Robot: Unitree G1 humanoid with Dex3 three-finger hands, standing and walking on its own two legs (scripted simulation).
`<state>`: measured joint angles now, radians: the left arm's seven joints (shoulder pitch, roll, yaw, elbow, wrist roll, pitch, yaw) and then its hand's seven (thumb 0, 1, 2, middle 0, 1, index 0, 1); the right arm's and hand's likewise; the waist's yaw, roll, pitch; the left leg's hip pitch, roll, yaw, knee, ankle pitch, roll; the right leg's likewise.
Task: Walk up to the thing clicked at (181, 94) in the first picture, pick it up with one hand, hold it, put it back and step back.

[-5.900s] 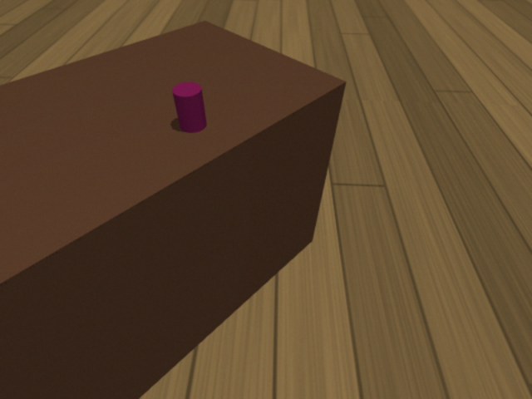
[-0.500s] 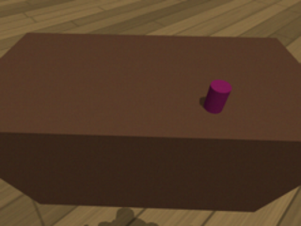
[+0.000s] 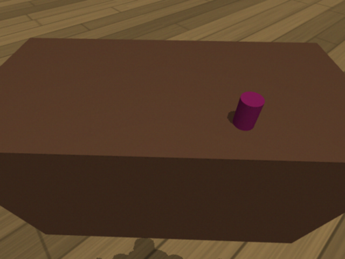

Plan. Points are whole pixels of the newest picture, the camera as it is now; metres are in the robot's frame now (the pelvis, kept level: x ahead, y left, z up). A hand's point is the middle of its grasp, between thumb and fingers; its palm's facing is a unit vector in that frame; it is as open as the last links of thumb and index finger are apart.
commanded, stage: stand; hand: right
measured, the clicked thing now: (247, 111) +0.49 -0.20 +0.06
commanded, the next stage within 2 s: rise first in 0.28 s
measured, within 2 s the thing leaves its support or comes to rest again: neither
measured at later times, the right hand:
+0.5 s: hand out of the picture +0.12 -0.24 -0.15, palm faces +0.08 +0.95 -0.31, open 8.3 cm
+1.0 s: hand (297, 234) +0.19 -0.25 -0.01, palm faces +0.30 +0.89 -0.35, open 16.9 cm
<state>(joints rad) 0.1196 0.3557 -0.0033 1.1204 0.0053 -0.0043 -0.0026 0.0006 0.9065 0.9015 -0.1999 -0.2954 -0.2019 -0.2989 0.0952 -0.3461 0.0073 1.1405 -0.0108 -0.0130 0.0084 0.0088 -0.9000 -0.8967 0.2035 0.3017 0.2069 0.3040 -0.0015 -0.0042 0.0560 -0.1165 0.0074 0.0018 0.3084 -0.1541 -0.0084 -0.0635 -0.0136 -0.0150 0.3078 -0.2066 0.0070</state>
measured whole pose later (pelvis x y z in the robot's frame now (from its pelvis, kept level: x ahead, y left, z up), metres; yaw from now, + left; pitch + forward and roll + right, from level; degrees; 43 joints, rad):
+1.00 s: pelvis +0.01 +0.00 -0.01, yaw -1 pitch -1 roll +0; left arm 0.24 0.23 0.07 0.60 -0.04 -0.07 0.08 -0.01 -0.35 0.08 -0.06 -0.04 -0.06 -0.05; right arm 0.35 -0.29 -0.15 0.18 0.06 -0.06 -0.07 0.00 0.41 -0.08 0.04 0.06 0.05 0.06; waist -0.04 -0.05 0.01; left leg -0.17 0.01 0.03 0.41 -0.22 0.00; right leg -0.12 -0.01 0.01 0.41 -0.26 0.01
